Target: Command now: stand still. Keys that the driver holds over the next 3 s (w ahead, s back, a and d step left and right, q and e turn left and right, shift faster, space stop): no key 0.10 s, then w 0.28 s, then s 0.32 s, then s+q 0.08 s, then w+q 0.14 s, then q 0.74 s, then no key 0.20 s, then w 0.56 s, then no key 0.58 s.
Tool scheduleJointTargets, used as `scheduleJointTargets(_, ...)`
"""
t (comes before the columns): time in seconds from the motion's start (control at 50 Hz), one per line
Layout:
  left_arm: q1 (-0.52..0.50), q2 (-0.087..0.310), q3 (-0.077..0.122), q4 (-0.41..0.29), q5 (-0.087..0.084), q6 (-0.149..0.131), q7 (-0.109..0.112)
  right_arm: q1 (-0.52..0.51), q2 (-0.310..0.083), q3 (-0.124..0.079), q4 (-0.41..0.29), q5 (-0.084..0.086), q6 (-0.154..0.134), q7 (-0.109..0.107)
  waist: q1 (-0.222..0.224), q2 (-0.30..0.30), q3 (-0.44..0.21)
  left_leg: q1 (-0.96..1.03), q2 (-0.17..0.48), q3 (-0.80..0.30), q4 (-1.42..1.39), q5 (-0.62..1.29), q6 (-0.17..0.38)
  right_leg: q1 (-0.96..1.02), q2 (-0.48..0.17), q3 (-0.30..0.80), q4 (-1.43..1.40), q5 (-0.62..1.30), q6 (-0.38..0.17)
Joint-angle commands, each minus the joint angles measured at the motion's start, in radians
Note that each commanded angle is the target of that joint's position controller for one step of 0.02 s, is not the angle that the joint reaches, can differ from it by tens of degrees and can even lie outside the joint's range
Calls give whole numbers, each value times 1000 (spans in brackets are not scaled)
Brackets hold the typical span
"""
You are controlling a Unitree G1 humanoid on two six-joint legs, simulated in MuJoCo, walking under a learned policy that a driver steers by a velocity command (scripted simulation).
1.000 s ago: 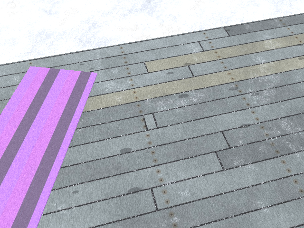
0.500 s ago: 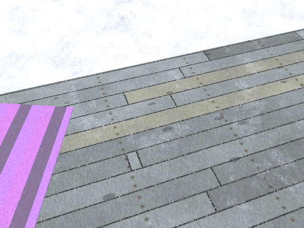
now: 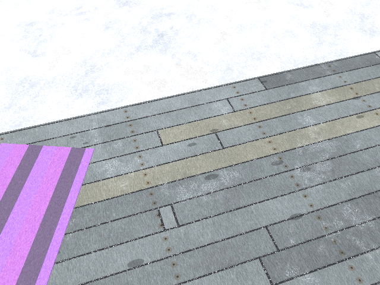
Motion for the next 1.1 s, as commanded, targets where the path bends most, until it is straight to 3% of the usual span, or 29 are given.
scheduleJointTargets(0.02, 65, 75, 9, -5, 0, -2, 2, 82, -59, -5, 2, 0, -2, -3, -2, -9, 39, -42, 113, -107, -60, 127, 15, -5, -127, 125, -59, 196, -23)
scheduleJointTargets(0.1, 73, 72, 7, 2, 0, 0, 2, 89, -56, -2, 11, -1, -1, -4, -1, -9, 46, -48, 114, -108, -61, 120, 14, -7, -124, 124, -63, 182, -23)
scheduleJointTargets(0.16, 90, 95, 19, 4, 2, 8, -1, 110, -71, -12, 15, -7, 3, 0, 0, -15, 49, -74, 68, -84, -29, -172, 37, -36, -77, 111, -50, -176, -49)
scheduleJointTargets(0.2, 98, 108, 31, -11, 5, 15, -9, 105, -75, -18, -4, -11, 7, 8, 3, -17, 133, -169, 60, -104, -2, -398, 67, -124, -81, 148, -50, -454, -86)
scheduleJointTargets(0.24, 123, 102, 35, -22, 3, 9, -15, 98, -57, -16, -27, -12, -3, 16, 15, -35, 189, -246, 60, -126, 45, -423, 82, -143, -119, 229, -62, -531, -121)
scheduleJointTargets(0.3, 218, 151, 60, -9, 8, -5, -21, 41, -29, -13, -74, -26, -31, 32, 53, -133, 140, -353, 7, -31, 222, -228, 68, 9, -257, 451, -185, -555, -203)
scheduleJointTargets(0.36, 194, 175, 74, -21, 10, -13, -24, 25, -46, -22, -110, -23, -56, 47, 28, -126, 134, -315, 26, -26, 262, -193, 79, -34, -314, 502, -221, -504, -235)
scheduleJointTargets(0.38, 150, 166, 74, -35, 4, -15, -25, 64, -40, -23, -101, -18, -62, 50, -5, -108, 135, -237, 26, -25, 207, -172, 84, -89, -290, 448, -203, -459, -213)
scheduleJointTargets(0.42, 43, 121, 62, -65, -2, -25, -22, 227, -13, -24, -39, -6, -73, 35, -88, -40, 121, 44, 7, -35, 36, -42, 75, -234, -166, 231, -30, -56, -126)
scheduleJointTargets(0.44, 10, 67, 45, -86, -6, -37, -22, 312, -78, -41, -20, -14, -81, 18, -113, 96, 81, 143, 144, -232, -70, 22, 96, -307, -53, 73, 198, 38, -62)
scheduleJointTargets(0.46, 45, 32, 34, -97, 2, -43, -20, 360, -165, -60, -7, -6, -74, 10, -99, 245, 68, 223, 326, -420, -92, 503, 172, -414, 35, -44, 389, -198, -9)
scheduleJointTargets(0.48, 48, 59, 37, -80, 13, -33, -14, 306, -78, -28, -18, -19, -72, 5, -61, 121, 68, 185, 367, -369, -24, 866, 204, -390, -15, -1, 451, -343, 1)
scheduleJointTargets(0.5, 67, 34, 32, -64, 7, -25, -10, 249, -42, -10, -36, -24, -74, 2, -34, 63, 51, 164, 333, -284, 13, 1039, 197, -342, -26, 23, 463, -340, 12)
scheduleJointTargets(0.56, 66, 36, 25, -60, -11, -3, -11, 130, -62, 7, -64, -14, -59, -17, 23, 106, 17, 129, 237, -154, 31, 1132, 110, -225, -38, 21, 338, -215, 30)
scheduleJointTargets(0.62, 54, 64, 25, -61, -26, 14, -3, 121, -92, 3, -57, -1, -39, -21, 27, 130, -1, 111, 198, -107, 63, 1166, 72, -139, -12, -14, 203, -59, 32)
scheduleJointTargets(0.66, 46, 75, 26, -72, -19, 13, 3, 106, -120, -12, -60, 10, -25, -23, 42, 105, -3, 67, 185, -91, 99, 1087, 55, -67, -25, -17, 106, 149, 19)
scheduleJointTargets(0.7, 45, 152, 43, -88, -2, 6, 8, 123, -144, -34, -80, 10, -18, -24, 23, 33, -37, -18, 136, -66, 158, 823, 40, 20, -98, 26, 182, 578, -24)
scheduleJointTargets(0.72, 41, 182, 53, -92, 2, 10, 11, 168, -110, -35, -79, 8, -13, -27, 7, -41, -71, -84, 102, -54, 223, 613, 26, 92, -167, 65, 221, 843, -86)
scheduleJointTargets(0.74, 62, 180, 58, -98, 1, 17, 17, 164, -81, -36, -82, 13, -6, -29, 34, -77, -100, -182, 48, -41, 327, 350, 9, 167, -242, 120, 219, 1048, -164)
scheduleJointTargets(0.78, 62, 184, 61, -118, 1, 25, 35, 32, -68, -52, -143, 11, 13, -22, 80, -171, -136, -302, -51, -39, 642, -385, -2, 156, -417, 242, 100, 1183, -313)
scheduleJointTargets(0.82, -34, 202, 71, -150, 14, 30, 46, 51, -40, -56, -146, -15, 32, -5, 8, -97, -90, -287, 13, -111, 749, -397, 1, -4, -373, 151, 13, 662, -272)
scheduleJointTargets(0.86, -141, 190, 74, -183, 30, 39, 40, 79, -44, -54, -154, -16, 45, 9, -37, -167, -17, -246, 50, -91, 552, -315, 5, -158, -301, 120, -103, -56, -160)
scheduleJointTargets(0.92, -147, 244, 99, -199, 17, 34, 14, 82, -74, -67, -171, -19, 45, 38, -37, -150, -14, -109, 7, 3, 371, -238, 21, -241, -294, 107, -150, -377, -135)
scheduleJointTargets(0.96, -187, 238, 104, -213, 9, 36, 8, 154, -48, -68, -144, -23, 39, 43, -79, -30, 24, 6, -31, 27, 200, -118, 46, -321, -259, 26, -2, -368, -85)
scheduleJointTargets(0.98, -159, 200, 99, -207, 20, 40, 2, 173, -62, -70, -142, -33, 27, 39, -77, 92, 55, 0, 5, -87, 62, -128, 60, -354, -204, -56, 190, -363, -36)
scheduleJointTargets(1.0, -167, 119, 75, -259, 13, 45, -3, 176, -190, -90, -189, -35, 11, 24, -71, 350, 59, -31, 306, -581, -170, -252, 145, -517, -54, -153, 484, -425, 51)
scheduleJointTargets(1.02, -240, 122, 67, -320, 14, 39, -1, 157, -260, -105, -192, -30, 9, 16, -50, 284, 131, -162, 356, -757, -269, -194, 232, -521, -5, -2, 597, -406, 47)
scheduleJointTargets(1.06, -214, 179, 78, -298, -4, 26, -10, 59, -232, -102, -229, -14, 9, 11, 6, 88, 138, -173, 272, -538, -186, -68, 217, -489, -61, 53, 648, -235, 41)
scheduleJointTargets(1.1, -164, 194, 85, -275, 13, 14, -16, 4, -212, -100, -264, -8, 4, 15, 22, 95, 60, -72, 198, -412, -120, 269, 193, -467, -51, 46, 646, -144, 34)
